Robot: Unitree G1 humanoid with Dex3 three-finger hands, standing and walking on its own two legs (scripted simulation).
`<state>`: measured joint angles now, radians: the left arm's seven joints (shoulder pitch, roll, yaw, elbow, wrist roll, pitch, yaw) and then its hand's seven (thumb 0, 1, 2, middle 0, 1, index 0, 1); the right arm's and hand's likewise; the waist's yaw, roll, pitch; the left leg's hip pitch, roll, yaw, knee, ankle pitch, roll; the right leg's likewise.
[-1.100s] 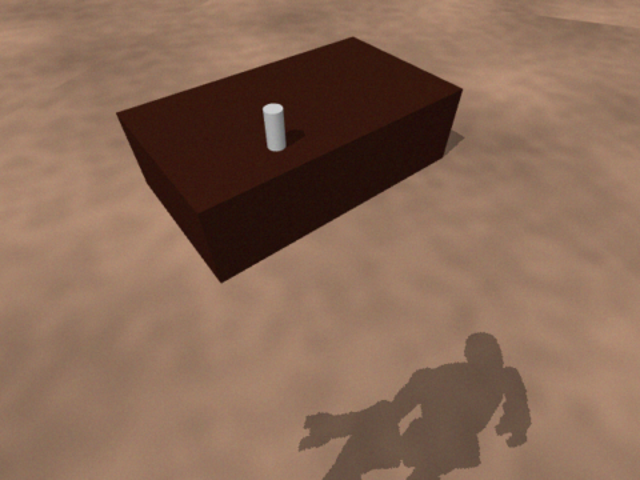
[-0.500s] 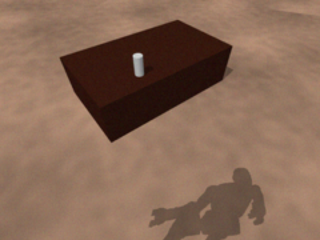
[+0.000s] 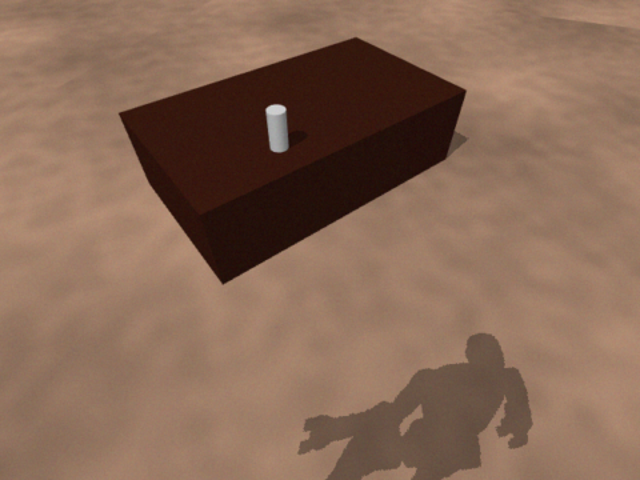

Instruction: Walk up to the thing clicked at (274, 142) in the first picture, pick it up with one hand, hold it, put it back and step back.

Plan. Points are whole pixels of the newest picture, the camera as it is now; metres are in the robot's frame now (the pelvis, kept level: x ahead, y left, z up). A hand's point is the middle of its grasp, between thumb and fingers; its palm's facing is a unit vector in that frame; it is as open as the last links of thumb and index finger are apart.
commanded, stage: stand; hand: right
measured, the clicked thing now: (277, 129) +1.30 +0.17 -0.31
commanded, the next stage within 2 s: walk up in 0.02 s
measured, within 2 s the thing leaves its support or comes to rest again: neither
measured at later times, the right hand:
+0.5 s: hand (452, 404) +0.25 -0.19 -0.13, palm faces -0.26 +0.85 -0.46, open 7.4 cm
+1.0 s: hand (410, 249) +0.58 -0.18 -0.15, palm faces -0.47 +0.78 -0.42, open 7.4 cm
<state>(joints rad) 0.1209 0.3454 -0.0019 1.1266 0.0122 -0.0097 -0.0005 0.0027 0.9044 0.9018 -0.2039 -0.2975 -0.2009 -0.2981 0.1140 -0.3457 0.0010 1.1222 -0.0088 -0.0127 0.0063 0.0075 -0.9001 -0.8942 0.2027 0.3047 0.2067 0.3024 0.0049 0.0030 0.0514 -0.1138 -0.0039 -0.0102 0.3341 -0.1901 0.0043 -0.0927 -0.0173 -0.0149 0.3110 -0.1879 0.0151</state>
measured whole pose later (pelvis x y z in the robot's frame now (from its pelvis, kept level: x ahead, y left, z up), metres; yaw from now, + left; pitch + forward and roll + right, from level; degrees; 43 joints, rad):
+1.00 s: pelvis +0.38 +0.04 -0.01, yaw +27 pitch -2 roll +2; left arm 0.26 0.37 0.08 0.80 0.03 -0.04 -0.07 0.00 0.90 0.90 -0.20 -0.30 -0.20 -0.30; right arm 0.32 -0.45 -0.05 0.84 0.00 -0.08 -0.02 0.01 -0.90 -0.89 0.20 0.30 0.21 0.30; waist 0.06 0.01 0.08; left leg -0.49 0.02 -0.01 1.19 -0.37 0.04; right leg -0.26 -0.05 -0.10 0.57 -0.27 -0.04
